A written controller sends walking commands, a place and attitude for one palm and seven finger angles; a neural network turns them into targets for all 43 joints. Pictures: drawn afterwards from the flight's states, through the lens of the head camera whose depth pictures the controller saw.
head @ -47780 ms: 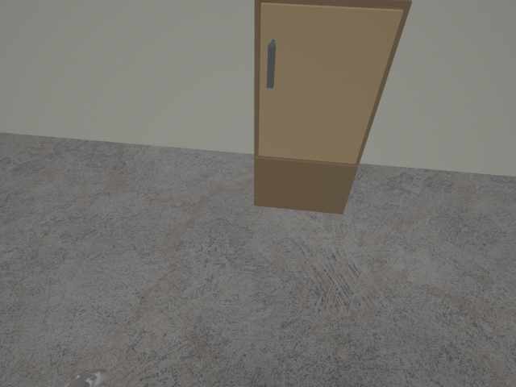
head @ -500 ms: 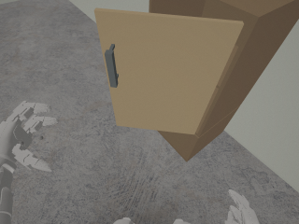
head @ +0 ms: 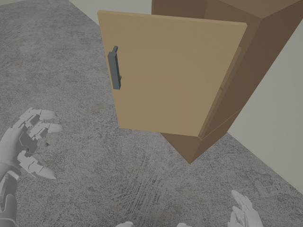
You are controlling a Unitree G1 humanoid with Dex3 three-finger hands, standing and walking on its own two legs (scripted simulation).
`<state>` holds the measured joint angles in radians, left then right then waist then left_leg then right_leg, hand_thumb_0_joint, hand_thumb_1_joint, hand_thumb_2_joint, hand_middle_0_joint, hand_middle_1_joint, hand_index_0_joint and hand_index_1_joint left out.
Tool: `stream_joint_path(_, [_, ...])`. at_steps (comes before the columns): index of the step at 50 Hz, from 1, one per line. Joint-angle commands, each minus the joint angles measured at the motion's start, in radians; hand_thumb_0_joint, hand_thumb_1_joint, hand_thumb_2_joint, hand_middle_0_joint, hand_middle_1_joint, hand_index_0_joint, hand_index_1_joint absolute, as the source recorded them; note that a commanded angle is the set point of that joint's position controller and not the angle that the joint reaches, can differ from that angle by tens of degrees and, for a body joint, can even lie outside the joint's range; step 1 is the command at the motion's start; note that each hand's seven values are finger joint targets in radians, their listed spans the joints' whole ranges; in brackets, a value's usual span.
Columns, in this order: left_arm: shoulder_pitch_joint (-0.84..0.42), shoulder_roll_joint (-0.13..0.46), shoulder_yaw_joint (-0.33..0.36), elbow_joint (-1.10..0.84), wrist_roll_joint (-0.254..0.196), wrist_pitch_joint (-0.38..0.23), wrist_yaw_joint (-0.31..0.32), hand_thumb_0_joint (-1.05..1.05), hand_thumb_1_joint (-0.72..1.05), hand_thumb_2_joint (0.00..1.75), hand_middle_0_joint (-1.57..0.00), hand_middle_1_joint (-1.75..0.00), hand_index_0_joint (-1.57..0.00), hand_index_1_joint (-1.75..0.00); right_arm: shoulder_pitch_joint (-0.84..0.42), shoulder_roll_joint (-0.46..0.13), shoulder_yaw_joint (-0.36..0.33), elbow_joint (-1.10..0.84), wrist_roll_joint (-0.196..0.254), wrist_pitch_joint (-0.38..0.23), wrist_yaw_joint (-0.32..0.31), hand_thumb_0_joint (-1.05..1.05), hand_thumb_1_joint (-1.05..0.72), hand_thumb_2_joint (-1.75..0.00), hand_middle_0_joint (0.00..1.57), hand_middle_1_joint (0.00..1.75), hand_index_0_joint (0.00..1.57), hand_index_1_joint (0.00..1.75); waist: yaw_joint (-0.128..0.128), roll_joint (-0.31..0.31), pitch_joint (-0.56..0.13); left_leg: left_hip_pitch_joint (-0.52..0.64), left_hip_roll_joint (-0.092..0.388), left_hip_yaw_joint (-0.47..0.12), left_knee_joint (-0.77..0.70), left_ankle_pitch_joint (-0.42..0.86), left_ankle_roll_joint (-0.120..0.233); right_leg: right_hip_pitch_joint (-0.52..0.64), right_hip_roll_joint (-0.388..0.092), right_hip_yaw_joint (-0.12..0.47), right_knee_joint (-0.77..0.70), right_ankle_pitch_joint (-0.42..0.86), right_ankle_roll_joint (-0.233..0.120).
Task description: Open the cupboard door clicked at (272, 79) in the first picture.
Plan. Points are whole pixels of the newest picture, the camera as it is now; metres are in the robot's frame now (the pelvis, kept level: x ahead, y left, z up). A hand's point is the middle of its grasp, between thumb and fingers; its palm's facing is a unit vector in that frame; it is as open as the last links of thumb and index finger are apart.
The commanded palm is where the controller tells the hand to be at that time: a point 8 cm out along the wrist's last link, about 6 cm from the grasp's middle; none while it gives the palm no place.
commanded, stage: move the hooked fingers beside the handle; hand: left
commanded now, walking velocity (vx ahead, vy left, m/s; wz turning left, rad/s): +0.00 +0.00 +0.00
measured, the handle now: (116, 68) +0.60 +0.16 +0.07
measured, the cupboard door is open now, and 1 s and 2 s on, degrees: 45 45 45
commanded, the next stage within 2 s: none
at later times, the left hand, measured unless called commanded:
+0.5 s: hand (66, 119) +0.36 +0.25 +0.08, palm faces -0.07 -1.00 -0.02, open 14.0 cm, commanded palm +0.34 +0.30 +0.07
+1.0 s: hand (80, 98) +0.44 +0.24 +0.07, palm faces -0.07 -1.00 -0.01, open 14.0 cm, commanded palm +0.42 +0.29 +0.07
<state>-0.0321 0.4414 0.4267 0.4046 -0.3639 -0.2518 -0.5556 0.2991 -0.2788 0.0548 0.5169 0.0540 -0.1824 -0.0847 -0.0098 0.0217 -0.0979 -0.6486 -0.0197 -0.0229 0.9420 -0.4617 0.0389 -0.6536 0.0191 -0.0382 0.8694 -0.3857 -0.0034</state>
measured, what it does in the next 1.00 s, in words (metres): stands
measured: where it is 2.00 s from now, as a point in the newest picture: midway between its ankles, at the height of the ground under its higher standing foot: outside the picture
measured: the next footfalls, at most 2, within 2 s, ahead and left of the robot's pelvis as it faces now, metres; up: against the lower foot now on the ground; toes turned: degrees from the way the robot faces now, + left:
none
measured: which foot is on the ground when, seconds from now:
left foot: down 0.00-1.00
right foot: down 0.00-1.00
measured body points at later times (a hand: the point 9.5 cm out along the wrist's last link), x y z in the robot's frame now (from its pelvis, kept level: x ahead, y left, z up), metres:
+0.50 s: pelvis +0.00 +0.00 +0.00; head +0.07 +0.01 +0.44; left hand +0.36 +0.30 +0.08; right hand +0.13 -0.26 -0.09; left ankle +0.00 +0.09 -0.69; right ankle +0.03 -0.12 -0.69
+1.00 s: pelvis +0.01 +0.00 -0.01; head +0.10 +0.01 +0.43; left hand +0.44 +0.29 +0.08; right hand +0.06 -0.28 -0.11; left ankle +0.00 +0.09 -0.69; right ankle +0.03 -0.12 -0.69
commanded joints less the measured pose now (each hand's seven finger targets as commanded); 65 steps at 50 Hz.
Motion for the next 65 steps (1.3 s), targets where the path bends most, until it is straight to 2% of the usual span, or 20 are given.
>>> stream_joint_path(1, [-0.215,0.255,0.088,-0.172,-0.033,-0.052,0.003,0.00,-0.50,0.30,-0.30,-1.20,-0.30,-1.20,-0.024,-0.155,-0.071,-0.139,-0.001,-0.056,-0.009,0.00,-0.90,-0.90,0.20,0.30,0.20,0.30,0.002,0.079,-0.190,0.107,0.013,-0.032,-0.176,0.258,-0.032,0.113,0.016,-0.008,-0.095,0.142,-0.039])
stream_joint_path(7, [-0.329,0.244,0.048,-0.189,-0.018,-0.047,-0.005,0.00,-0.50,0.30,-0.30,-1.20,-0.30,-1.20,-0.013,-0.157,-0.074,-0.126,-0.003,-0.055,-0.012,0.00,-0.90,-0.90,0.20,0.30,0.20,0.30,-0.020,0.069,-0.239,0.133,0.016,-0.035,-0.158,0.291,-0.031,0.103,0.015,-0.008,-0.086,0.177,-0.033])
stream_joint_path(10, [-0.419,0.249,0.045,-0.132,-0.012,-0.056,0.007,0.00,-0.50,0.30,-0.30,-1.20,-0.30,-1.20,-0.011,-0.161,-0.072,-0.108,-0.002,-0.049,-0.022,0.00,-0.90,-0.90,0.20,0.30,0.20,0.30,-0.036,0.041,-0.201,0.101,0.017,-0.040,-0.159,0.218,-0.028,0.066,0.012,-0.006,-0.093,0.113,-0.030])
stream_joint_path(13, [-0.476,0.298,0.075,-0.075,0.006,-0.061,0.017,0.00,-0.50,0.30,-0.30,-1.20,-0.30,-1.20,-0.005,-0.162,-0.068,-0.097,-0.005,-0.038,-0.023,0.00,-0.90,-0.90,0.20,0.30,0.20,0.30,-0.027,0.056,-0.227,0.090,0.015,-0.037,-0.154,0.227,-0.028,0.089,0.008,0.004,-0.085,0.120,-0.035])
stream_joint_path(16, [-0.513,0.279,0.039,-0.081,0.022,-0.064,0.019,0.00,-0.50,0.30,-0.30,-1.20,-0.30,-1.20,0.002,-0.158,-0.069,-0.098,-0.006,-0.033,-0.018,0.00,-0.90,-0.90,0.20,0.30,0.20,0.30,-0.019,0.116,-0.277,0.125,0.014,-0.036,-0.148,0.277,-0.032,0.091,0.006,0.004,-0.072,0.157,-0.040])
stream_joint_path(27, [-0.620,0.330,0.073,0.114,0.054,-0.058,0.048,0.00,-0.50,0.30,-0.30,-1.20,-0.30,-1.20,0.062,-0.168,-0.076,-0.082,-0.007,0.026,-0.002,0.00,-0.90,-0.90,0.20,0.30,0.20,0.30,-0.025,0.037,-0.321,0.056,0.018,-0.017,-0.133,0.320,-0.024,0.133,0.008,0.017,-0.061,0.235,-0.030])
stream_joint_path(29, [-0.642,0.327,0.065,0.119,0.064,-0.071,0.055,0.00,-0.50,0.30,-0.30,-1.20,-0.30,-1.20,0.071,-0.166,-0.081,-0.077,-0.007,0.036,0.003,0.00,-0.90,-0.90,0.20,0.30,0.20,0.30,-0.028,0.060,-0.330,0.065,0.020,-0.014,-0.131,0.333,-0.024,0.119,0.006,0.015,-0.058,0.244,-0.029])
stream_joint_path(32, [-0.749,0.324,0.045,0.149,0.076,-0.091,0.063,0.00,-0.50,0.30,-0.30,-1.20,-0.30,-1.20,0.090,-0.169,-0.083,-0.059,-0.007,0.051,0.004,0.00,-0.90,-0.90,0.20,0.30,0.20,0.30,-0.056,0.047,-0.327,0.068,0.025,-0.018,-0.122,0.317,-0.020,0.088,0.012,0.018,-0.057,0.228,-0.026])
stream_joint_path(36, [-0.826,0.371,0.073,0.208,0.083,-0.114,0.066,0.00,-0.50,0.30,-0.30,-1.20,-0.30,-1.20,0.108,-0.175,-0.084,-0.043,-0.010,0.070,0.002,0.00,-0.90,-0.90,0.20,0.30,0.20,0.30,-0.058,0.040,-0.354,0.038,0.022,-0.012,-0.108,0.317,-0.016,0.120,0.010,0.027,-0.048,0.245,-0.028])
stream_joint_path(40, [-0.839,0.399,0.085,0.255,0.105,-0.126,0.062,0.00,-0.50,0.30,-0.30,-1.20,-0.30,-1.20,0.123,-0.169,-0.084,-0.034,-0.011,0.090,0.009,0.00,-0.90,-0.90,0.20,0.30,0.20,0.30,-0.054,0.093,-0.389,0.056,0.024,-0.006,-0.102,0.365,-0.017,0.125,0.011,0.033,-0.044,0.290,-0.026])
stream_joint_path(42, [-0.872,0.402,0.082,0.271,0.108,-0.129,0.056,0.00,-0.50,0.30,-0.30,-1.20,-0.30,-1.20,0.137,-0.171,-0.086,-0.026,-0.014,0.098,0.012,0.00,-0.90,-0.90,0.20,0.30,0.20,0.30,-0.063,0.094,-0.401,0.069,0.029,-0.007,-0.093,0.398,-0.016,0.112,0.015,0.030,-0.037,0.317,-0.026])
stream_joint_path(46, [-0.952,0.342,0.026,0.336,0.106,-0.129,0.056,0.00,-0.50,0.30,-0.30,-1.20,-0.30,-1.20,0.147,-0.171,-0.085,-0.021,-0.012,0.113,0.015,0.00,-0.90,-0.90,0.20,0.30,0.20,0.30,-0.088,0.074,-0.364,0.057,0.029,-0.013,-0.088,0.381,-0.013,0.062,0.018,0.021,-0.036,0.292,-0.027])
stream_joint_path(47, [-0.947,0.380,0.054,0.375,0.117,-0.126,0.058,0.00,-0.50,0.30,-0.30,-1.20,-0.30,-1.20,0.157,-0.179,-0.088,-0.013,-0.013,0.120,0.015,0.00,-0.90,-0.90,0.20,0.30,0.20,0.30,-0.082,0.071,-0.367,0.055,0.033,-0.013,-0.089,0.376,-0.017,0.057,0.018,0.021,-0.038,0.283,-0.026])
stream_joint_path(49, [-0.973,0.386,0.055,0.405,0.125,-0.128,0.065,0.00,-0.50,0.30,-0.30,-1.20,-0.30,-1.20,0.166,-0.181,-0.090,-0.009,-0.016,0.130,0.017,0.00,-0.90,-0.90,0.20,0.30,0.20,0.30,-0.088,0.051,-0.372,0.041,0.032,-0.013,-0.082,0.367,-0.012,0.055,0.016,0.022,-0.036,0.282,-0.024])
stream_joint_path(51, [-1.023,0.390,0.048,0.421,0.132,-0.139,0.072,0.00,-0.50,0.30,-0.30,-1.20,-0.30,-1.20,0.172,-0.179,-0.087,-0.006,-0.017,0.136,0.019,0.00,-0.90,-0.90,0.20,0.30,0.20,0.30,-0.095,0.079,-0.371,0.035,0.028,-0.012,-0.073,0.368,-0.012,0.043,0.016,0.025,-0.029,0.282,-0.027])
stream_joint_path(54, [-1.100,0.423,0.049,0.484,0.159,-0.147,0.081,0.00,-0.50,0.30,-0.30,-1.20,-0.30,-1.20,0.184,-0.185,-0.083,0.008,-0.020,0.151,0.019,0.00,-0.90,-0.90,0.20,0.30,0.20,0.30,-0.119,0.055,-0.361,0.001,0.032,-0.015,-0.065,0.318,-0.008,0.018,0.017,0.030,-0.029,0.243,-0.020])
stream_joint_path(57, [-1.195,0.451,0.048,0.481,0.179,-0.165,0.092,0.00,-0.50,0.30,-0.30,-1.20,-0.30,-1.20,0.195,-0.188,-0.080,0.016,-0.024,0.158,0.019,0.00,-0.90,-0.90,0.20,0.30,0.20,0.30,-0.129,0.114,-0.402,0.033,0.034,-0.026,-0.055,0.318,-0.012,-0.018,0.018,0.030,-0.019,0.220,-0.023])
stream_joint_path(58, [-1.229,0.427,0.021,0.471,0.183,-0.173,0.093,0.00,-0.50,0.30,-0.30,-1.20,-0.30,-1.20,0.197,-0.186,-0.079,0.022,-0.027,0.158,0.020,0.00,-0.90,-0.90,0.20,0.30,0.20,0.30,-0.138,0.151,-0.412,0.068,0.036,-0.035,-0.052,0.345,-0.018,-0.047,0.018,0.023,-0.013,0.223,-0.025])
stream_joint_path(62, [-1.260,0.441,0.037,0.523,0.188,-0.173,0.104,0.00,-0.50,0.30,-0.30,-1.20,-0.30,-1.20,0.226,-0.195,-0.078,0.040,-0.034,0.169,0.025,0.00,-0.90,-0.90,0.20,0.30,0.20,0.30,-0.145,0.146,-0.467,0.104,0.044,-0.051,-0.035,0.393,-0.025,-0.077,0.025,0.014,-0.002,0.227,-0.024])
stream_joint_path(65, [-1.306,0.458,0.030,0.618,0.205,-0.135,0.117,0.00,-0.50,0.30,-0.30,-1.20,-0.30,-1.20,0.241,-0.202,-0.071,0.049,-0.034,0.180,0.022,0.00,-0.90,-0.90,0.20,0.30,0.20,0.30,-0.177,0.092,-0.397,0.017,0.043,-0.052,-0.031,0.327,-0.012,-0.099,0.023,0.014,-0.007,0.197,-0.017])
